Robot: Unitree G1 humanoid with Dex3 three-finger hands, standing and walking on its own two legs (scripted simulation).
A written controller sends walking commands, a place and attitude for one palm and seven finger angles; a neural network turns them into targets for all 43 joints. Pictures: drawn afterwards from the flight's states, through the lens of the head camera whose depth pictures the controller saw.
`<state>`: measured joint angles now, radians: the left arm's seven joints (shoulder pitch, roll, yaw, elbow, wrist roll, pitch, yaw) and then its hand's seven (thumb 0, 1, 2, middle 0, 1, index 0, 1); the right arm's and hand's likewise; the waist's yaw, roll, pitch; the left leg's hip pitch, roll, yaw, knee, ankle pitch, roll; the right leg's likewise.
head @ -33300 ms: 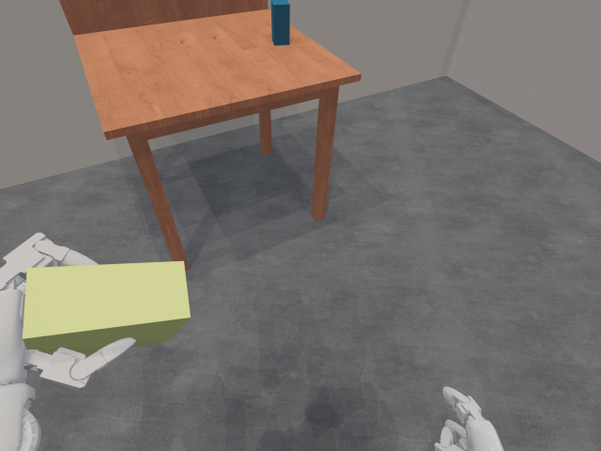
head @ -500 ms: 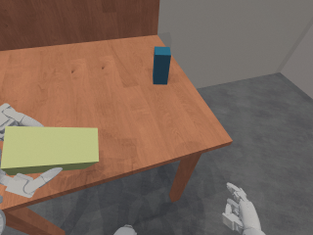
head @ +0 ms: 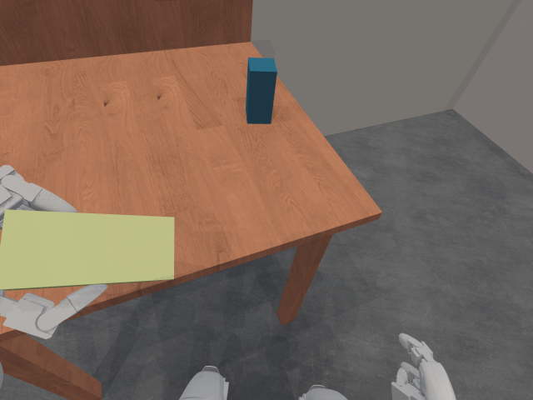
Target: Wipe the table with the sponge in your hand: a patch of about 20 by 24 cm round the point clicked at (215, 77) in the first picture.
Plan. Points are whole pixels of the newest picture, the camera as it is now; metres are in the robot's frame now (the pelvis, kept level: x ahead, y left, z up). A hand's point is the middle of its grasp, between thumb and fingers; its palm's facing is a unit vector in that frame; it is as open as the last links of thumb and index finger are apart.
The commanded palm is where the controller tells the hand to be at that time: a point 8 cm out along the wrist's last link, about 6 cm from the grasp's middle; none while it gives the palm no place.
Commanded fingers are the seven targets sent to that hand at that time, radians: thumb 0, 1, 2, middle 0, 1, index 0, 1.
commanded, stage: step back with the hand held close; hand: left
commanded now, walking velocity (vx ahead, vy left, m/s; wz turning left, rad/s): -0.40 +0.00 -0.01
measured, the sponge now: (116, 253) +0.23 +0.18 +0.17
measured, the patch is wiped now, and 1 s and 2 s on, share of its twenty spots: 1.00 1.00 1.00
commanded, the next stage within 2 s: stop stepping back and stand still in 0.42 s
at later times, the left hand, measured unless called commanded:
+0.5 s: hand out of the picture +0.08 +0.23 +0.19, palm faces +0.41 -0.83 -0.39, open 10.1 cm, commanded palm +0.02 +0.26 +0.22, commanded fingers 0.00 0.10 1.30 -1.20 -1.60 -1.20 -1.60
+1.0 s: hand out of the picture -0.06 +0.17 +0.19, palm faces +0.37 -0.84 -0.40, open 10.1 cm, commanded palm -0.11 +0.20 +0.22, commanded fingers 0.00 0.10 1.30 -1.20 -1.60 -1.20 -1.60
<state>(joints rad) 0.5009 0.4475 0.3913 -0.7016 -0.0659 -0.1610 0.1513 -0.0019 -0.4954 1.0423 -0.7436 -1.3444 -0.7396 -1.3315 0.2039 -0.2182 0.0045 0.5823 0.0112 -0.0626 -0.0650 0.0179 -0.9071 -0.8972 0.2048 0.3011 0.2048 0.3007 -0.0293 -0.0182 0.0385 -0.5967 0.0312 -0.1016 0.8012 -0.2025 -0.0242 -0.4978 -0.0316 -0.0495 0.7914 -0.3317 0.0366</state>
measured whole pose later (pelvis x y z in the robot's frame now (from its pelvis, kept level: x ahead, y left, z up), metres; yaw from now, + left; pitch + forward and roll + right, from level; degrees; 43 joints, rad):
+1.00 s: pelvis -0.27 -0.08 +0.01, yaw +0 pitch -1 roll +3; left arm 0.49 0.43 0.38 -0.51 -0.04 -0.11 0.11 0.00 -0.50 1.04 -0.74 -1.34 -0.74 -1.33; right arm 0.29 -0.18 0.02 0.65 0.04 -0.14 -0.05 0.02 -0.91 -0.90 0.20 0.30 0.20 0.30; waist -0.05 -0.10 -0.09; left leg -0.27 -0.01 0.09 0.71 -0.42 0.01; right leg -0.65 -0.02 -0.03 1.19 -0.41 0.01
